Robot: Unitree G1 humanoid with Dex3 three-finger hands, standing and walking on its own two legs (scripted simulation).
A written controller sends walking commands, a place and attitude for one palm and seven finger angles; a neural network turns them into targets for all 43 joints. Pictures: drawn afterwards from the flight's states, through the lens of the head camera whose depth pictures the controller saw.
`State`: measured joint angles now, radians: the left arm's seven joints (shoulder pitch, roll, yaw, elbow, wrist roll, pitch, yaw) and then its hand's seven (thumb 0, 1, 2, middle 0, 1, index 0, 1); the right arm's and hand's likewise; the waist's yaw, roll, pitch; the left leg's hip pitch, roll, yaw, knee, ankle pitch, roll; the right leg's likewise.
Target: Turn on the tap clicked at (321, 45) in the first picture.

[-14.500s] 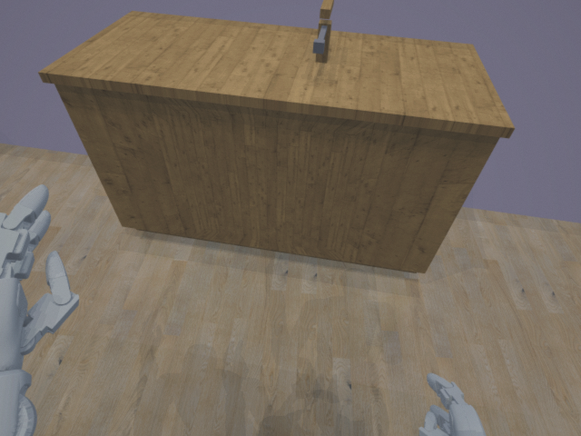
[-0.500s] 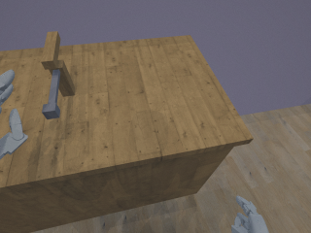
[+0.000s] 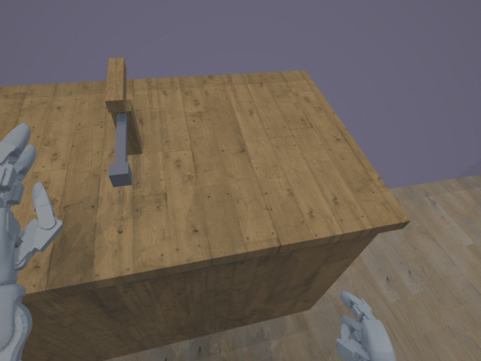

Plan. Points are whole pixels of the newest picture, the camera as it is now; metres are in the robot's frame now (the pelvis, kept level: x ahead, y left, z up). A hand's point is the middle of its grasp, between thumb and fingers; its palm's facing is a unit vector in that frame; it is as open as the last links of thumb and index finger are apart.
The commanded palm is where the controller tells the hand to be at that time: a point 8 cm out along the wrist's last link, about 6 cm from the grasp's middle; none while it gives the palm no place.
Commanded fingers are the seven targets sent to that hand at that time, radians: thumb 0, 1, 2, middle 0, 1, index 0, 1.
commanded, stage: come to a stop and stand still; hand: left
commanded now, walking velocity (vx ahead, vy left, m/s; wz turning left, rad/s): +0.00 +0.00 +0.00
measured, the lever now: (120, 174) +0.34 +0.24 +0.11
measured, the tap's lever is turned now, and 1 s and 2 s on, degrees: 0 0 0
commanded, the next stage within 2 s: look again from close up in 0.08 s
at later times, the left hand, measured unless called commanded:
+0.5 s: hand (67, 228) +0.22 +0.24 +0.16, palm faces +0.38 -0.85 -0.36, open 7.4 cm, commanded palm +0.16 +0.28 +0.18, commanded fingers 0.00 0.90 0.90 -0.20 -0.30 -0.20 -0.30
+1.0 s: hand (109, 226) +0.23 +0.20 +0.16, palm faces +0.34 -0.86 -0.38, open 7.4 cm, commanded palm +0.17 +0.23 +0.18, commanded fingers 0.00 0.90 0.90 -0.20 -0.30 -0.20 -0.30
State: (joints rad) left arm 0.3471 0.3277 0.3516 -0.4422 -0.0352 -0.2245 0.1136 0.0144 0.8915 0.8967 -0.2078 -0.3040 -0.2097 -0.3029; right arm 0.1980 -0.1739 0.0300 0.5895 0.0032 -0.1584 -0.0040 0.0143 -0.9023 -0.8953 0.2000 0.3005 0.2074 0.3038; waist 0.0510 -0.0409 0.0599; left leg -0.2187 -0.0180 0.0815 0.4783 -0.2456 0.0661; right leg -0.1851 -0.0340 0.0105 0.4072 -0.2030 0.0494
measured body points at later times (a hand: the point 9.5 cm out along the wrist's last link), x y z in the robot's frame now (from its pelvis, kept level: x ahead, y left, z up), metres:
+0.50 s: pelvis +0.00 +0.00 +0.00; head +0.03 +0.02 +0.45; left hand +0.19 +0.29 +0.18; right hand +0.18 -0.23 -0.07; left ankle +0.01 +0.07 -0.74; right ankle +0.01 -0.16 -0.74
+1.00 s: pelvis +0.00 -0.05 +0.00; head +0.04 -0.03 +0.45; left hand +0.21 +0.24 +0.18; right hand +0.19 -0.26 -0.07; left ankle +0.01 +0.07 -0.74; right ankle +0.01 -0.16 -0.74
